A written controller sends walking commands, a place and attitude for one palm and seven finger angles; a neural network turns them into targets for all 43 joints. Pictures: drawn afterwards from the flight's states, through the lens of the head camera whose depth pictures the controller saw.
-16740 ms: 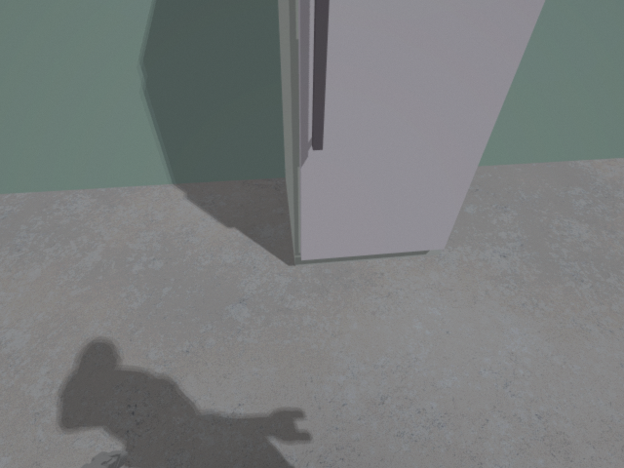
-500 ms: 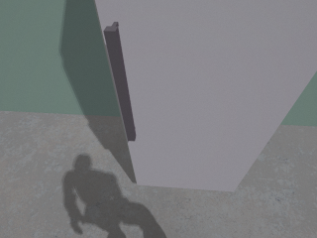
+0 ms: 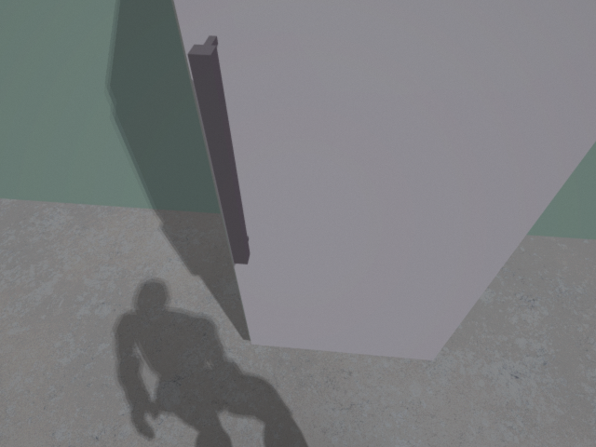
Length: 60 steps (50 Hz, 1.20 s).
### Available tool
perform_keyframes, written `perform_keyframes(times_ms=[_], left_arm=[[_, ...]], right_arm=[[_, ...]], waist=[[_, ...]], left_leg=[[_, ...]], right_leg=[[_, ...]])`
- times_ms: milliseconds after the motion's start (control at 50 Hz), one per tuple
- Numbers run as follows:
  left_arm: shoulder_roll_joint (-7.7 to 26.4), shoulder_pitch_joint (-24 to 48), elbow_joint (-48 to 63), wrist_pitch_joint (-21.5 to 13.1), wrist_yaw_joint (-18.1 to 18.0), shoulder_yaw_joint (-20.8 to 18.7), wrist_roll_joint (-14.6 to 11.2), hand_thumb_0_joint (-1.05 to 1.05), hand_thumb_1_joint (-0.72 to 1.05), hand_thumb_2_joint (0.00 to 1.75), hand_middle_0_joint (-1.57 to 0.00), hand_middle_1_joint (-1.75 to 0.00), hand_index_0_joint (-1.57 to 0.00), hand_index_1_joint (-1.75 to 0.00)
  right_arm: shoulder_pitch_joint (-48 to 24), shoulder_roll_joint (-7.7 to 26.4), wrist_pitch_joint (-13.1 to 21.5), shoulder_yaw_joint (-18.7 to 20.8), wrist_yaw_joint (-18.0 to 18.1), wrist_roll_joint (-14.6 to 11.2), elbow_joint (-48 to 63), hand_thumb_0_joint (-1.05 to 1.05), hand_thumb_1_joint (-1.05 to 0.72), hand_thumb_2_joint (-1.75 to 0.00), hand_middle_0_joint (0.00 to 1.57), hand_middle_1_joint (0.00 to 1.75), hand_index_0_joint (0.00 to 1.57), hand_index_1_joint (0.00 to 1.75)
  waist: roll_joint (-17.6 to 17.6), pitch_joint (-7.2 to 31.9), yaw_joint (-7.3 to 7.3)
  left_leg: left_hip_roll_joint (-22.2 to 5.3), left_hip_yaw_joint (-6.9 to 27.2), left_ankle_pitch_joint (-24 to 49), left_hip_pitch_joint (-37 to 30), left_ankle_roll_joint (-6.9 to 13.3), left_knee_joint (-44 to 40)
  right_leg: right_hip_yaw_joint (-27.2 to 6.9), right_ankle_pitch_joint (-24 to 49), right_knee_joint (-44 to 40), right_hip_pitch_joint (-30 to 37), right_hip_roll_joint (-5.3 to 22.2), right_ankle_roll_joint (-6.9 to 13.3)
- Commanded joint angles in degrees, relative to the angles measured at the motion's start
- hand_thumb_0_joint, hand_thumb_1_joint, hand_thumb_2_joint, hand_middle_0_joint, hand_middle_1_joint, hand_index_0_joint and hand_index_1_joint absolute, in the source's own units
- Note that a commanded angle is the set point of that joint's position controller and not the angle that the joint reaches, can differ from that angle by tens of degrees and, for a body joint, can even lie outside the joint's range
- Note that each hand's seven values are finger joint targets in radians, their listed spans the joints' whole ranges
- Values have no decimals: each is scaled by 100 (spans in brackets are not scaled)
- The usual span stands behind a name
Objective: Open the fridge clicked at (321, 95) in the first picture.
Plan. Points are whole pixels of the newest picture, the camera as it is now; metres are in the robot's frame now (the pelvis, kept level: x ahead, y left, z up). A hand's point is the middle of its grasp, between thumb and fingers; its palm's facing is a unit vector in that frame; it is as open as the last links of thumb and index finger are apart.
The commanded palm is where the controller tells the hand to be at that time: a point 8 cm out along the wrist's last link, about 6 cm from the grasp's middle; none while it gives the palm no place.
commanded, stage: look again from close up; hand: left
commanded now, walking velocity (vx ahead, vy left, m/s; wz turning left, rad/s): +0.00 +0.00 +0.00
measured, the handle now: (230, 173) +0.51 +0.15 +0.08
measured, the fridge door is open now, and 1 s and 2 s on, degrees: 0 0 0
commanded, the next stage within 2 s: raise the hand to about handle height in 0.22 s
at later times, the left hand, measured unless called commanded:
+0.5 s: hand (167, 411) +0.17 +0.18 -0.03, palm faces +0.25 -0.96 -0.16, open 7.5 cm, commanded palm +0.10 +0.22 -0.06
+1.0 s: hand (156, 413) +0.16 +0.19 -0.01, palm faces -0.07 -0.99 -0.10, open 10.2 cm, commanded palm +0.13 +0.26 -0.01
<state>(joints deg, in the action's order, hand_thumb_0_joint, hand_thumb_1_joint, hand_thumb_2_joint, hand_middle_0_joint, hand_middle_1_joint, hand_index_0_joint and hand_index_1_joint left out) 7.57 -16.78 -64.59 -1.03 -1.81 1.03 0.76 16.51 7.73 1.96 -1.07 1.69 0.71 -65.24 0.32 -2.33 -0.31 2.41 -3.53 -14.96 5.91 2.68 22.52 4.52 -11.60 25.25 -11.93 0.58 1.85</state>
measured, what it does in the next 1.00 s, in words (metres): lowers itself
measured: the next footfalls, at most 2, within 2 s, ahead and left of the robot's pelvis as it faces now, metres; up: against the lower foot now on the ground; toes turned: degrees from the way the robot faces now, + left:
none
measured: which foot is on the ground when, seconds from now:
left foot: down 0.00-1.00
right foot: down 0.00-1.00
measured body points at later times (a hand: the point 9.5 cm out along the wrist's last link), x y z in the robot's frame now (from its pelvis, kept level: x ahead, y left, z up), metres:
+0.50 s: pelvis -0.01 -0.01 -0.01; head -0.02 -0.04 +0.44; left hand +0.15 +0.23 -0.02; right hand +0.08 -0.26 -0.14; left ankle -0.03 +0.09 -0.74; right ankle +0.03 -0.10 -0.74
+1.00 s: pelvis -0.04 -0.01 -0.08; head +0.01 +0.00 +0.37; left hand +0.16 +0.24 +0.00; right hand +0.18 -0.21 -0.14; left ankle -0.03 +0.09 -0.74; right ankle +0.02 -0.10 -0.74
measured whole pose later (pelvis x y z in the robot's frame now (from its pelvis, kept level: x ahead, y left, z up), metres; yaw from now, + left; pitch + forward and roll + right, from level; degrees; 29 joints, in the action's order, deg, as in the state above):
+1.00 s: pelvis -0.04 -0.01 -0.08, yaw +3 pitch +10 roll -3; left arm 16.1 -18.7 -1.8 -28.9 23.3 -9.6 -16.6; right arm 9.8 12.2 14.7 -3.1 2.4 -2.3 -32.4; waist 1.1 4.6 -2.2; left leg -0.1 1.2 -30.0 43.3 1.7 63.4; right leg 10.0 -23.5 57.8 -44.5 0.6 3.7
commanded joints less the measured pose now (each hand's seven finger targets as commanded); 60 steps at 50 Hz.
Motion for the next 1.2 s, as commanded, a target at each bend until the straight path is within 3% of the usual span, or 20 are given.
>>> perform_keyframes(times_ms=[0, 280, 300, 320, 340, 360, 380, 400, 460, 500, 520, 540, 580, 640, 760, 820, 920, 1020, 1100, 1180], left_arm=[[558, -341, 191, -112, -45, -124, -24, 0, 90, 90, -20, -30, -20, -30], [626, -310, 217, -110, -45, -149, -26, 0, 90, 90, -20, -30, -20, -30], [763, -911, -44, -187, -268, -150, 29, 0, 90, 90, -20, -30, -20, -30], [1972, 3584, 8652, -1467, -119, -678, -1282, 0, 88, 89, -20, -32, -20, -32], [2294, 2864, 8331, -1324, -367, -1056, -980, 0, 85, 88, -20, -33, -20, -33], [1220, 1334, 7078, -1061, -471, -430, -892, 0, 83, 87, -21, -34, -21, -34], [-60, -377, 5516, -473, -507, 240, -922, 0, 81, 86, -21, -36, -21, -36], [39, 165, 6478, -530, -407, 166, -1250, 0, 78, 85, -21, -37, -21, -37], [471, 219, 5938, -1438, -4, -369, -1169, 0, 71, 82, -21, -42, -21, -42], [86, -1326, 4934, -2094, 588, -517, -1412, 0, 67, 80, -22, -45, -22, -45], [182, -1817, 4989, -2506, 945, -743, -1567, 0, 64, 79, -22, -47, -22, -47], [461, -2371, 4807, -2780, 1368, -1138, -1676, 0, 62, 78, -22, -48, -22, -48], [895, -2075, 5095, -3291, 2163, -1379, -1758, 0, 57, 76, -22, -51, -22, -51], [1562, -1826, 5533, -3037, 2343, -2080, -1689, 0, 50, 73, -23, -55, -23, -55], [1579, 176, 8715, -3637, 1660, -1883, -1837, 0, 36, 67, -24, -64, -24, -64], [1133, 342, 8579, -3970, 1789, -1071, -1722, 0, 29, 64, -24, -69, -24, -69], [1517, 331, 7018, -3015, 2618, -1054, -1705, 0, 18, 59, -25, -76, -25, -76], [2071, -260, 7014, -1517, 2651, -2289, -2151, 0, 6, 54, -26, -84, -26, -84], [1823, -473, 7818, -1687, 2006, -2624, -2394, 0, -3, 50, -27, -90, -27, -90], [1569, -158, 7537, -2055, 1883, -2041, -2001, 0, -13, 46, -27, -96, -27, -96]], right_arm=[[402, 538, 50, 78, 40, -5, 100, 0, -90, -90, 20, 30, 20, 30], [403, 518, 27, 72, 44, -4, 57, 0, -90, -90, 20, 30, 20, 30], [-269, 652, 67, 113, -9, -76, 453, 0, -90, -90, 20, 30, 20, 30], [-162, 1810, 894, 222, 267, -331, 2597, 0, -90, -90, 20, 30, 20, 30], [-877, 1243, 1327, -37, 435, -391, 2402, 0, -90, -90, 20, 30, 20, 30], [-602, 1367, 1556, 66, 417, -232, 2276, 0, -90, -90, 20, 30, 20, 30], [-534, 979, 1615, 41, 350, -367, 2123, 0, -90, -90, 20, 30, 20, 30], [-524, 1281, 1682, 94, 340, -453, 2458, 0, -90, -90, 20, 30, 20, 30], [-495, 1468, 1855, 344, 288, -253, 2907, 0, -90, -90, 20, 30, 20, 30], [-656, 1414, 1863, 448, 167, -182, 3241, 0, -90, -90, 20, 30, 20, 30], [-760, 1423, 1851, 511, 72, -159, 3433, 0, -90, -90, 20, 30, 20, 30], [-815, 1482, 1780, 589, -85, -166, 3645, 0, -90, -90, 20, 30, 20, 30], [-1109, 1587, 1676, 614, -233, -171, 4088, 0, -90, -90, 20, 30, 20, 30], [-1189, 1506, 1349, 634, -211, -234, 4413, 0, -90, -90, 20, 30, 20, 30], [-646, 1227, 1356, 542, -12, -164, 4592, 0, -90, -90, 20, 30, 20, 30], [-568, 1297, 1527, 405, 49, -191, 4223, 0, -90, -90, 20, 30, 20, 30], [-506, 1552, 1654, 324, 228, -388, 4125, 0, -90, -90, 20, 30, 20, 30], [-847, 1418, 1483, 261, 300, -436, 4505, 0, -90, -90, 20, 30, 20, 30], [-831, 1156, 1540, 224, 206, -327, 4440, 0, -90, -90, 20, 30, 20, 30], [-566, 1314, 1610, 262, 110, -281, 4251, 0, -90, -90, 20, 30, 20, 30]], waist=[[-74, -186, 12], [-51, -274, 2], [-441, -143, -295], [888, 2590, 531], [1507, 1769, 162], [1486, 1769, 151], [705, 664, 174], [283, 383, 214], [-1398, -33, 340], [-2374, -155, -46], [-2365, 10, -190], [-1710, 224, -401], [-918, 674, -284], [-178, 1117, -495], [926, 2236, 17], [875, 1839, 419], [-270, 1314, 586], [-198, 2262, -227], [192, 2177, -397], [338, 1408, -23]], left_leg=[[-788, 702, 679, 606, -30, -536], [-781, 686, 570, 680, -63, -532], [-822, 329, 718, 858, -215, 664], [-194, 491, 991, -328, -111, -95], [-276, 150, 928, -261, -176, -86], [-295, 278, 624, 235, -232, -192], [-347, 499, 180, 773, -213, -204], [-351, 690, -79, 931, -148, -84], [-157, 594, -588, 1753, -118, 773], [-103, 497, -735, 2716, -182, 1418], [-45, 428, -722, 3029, -231, 1673], [41, 324, -522, 2998, -300, 1848], [147, 219, -422, 3278, -347, 2301], [179, 104, -413, 3733, -242, 2603], [-125, 398, -83, 3173, -108, 2946], [-219, 541, -242, 3147, -72, 3145], [-237, 686, -1085, 3810, -24, 2995], [-147, 664, -333, 3352, -86, 2385], [-192, 652, 464, 3012, -219, 2165], [-261, 689, 280, 2975, -248, 2105]], right_leg=[[-780, 634, -395, 387, 670, 137], [-801, 552, -507, 425, 695, 169], [-992, 3302, -214, 365, 977, -83], [-785, 1600, 55, 884, 415, -50], [-765, 641, 173, 586, 135, 47], [-332, 3, 256, 495, 106, 106], [-234, -146, 108, -103, 65, 52], [-182, -336, 109, -292, 108, -24], [-243, -1591, 94, -1314, 117, -125], [-390, -2162, 463, -1727, 142, -159], [-491, -2125, 657, -1649, 151, -139], [-614, -1604, 906, -1343, 187, -30], [-806, -711, 1335, -1129, 336, 10], [-1120, -615, 1583, -1147, 396, -17], [-935, -714, 2146, -1759, 69, 31], [-702, -886, 2217, -2440, -12, 20], [-727, -1944, 1772, -2407, -12, -96], [-452, -1232, 1741, -1160, 84, -104], [-134, -197, 1971, -1046, -19, -24], [-10, -438, 1994, -1771, -88, 4]])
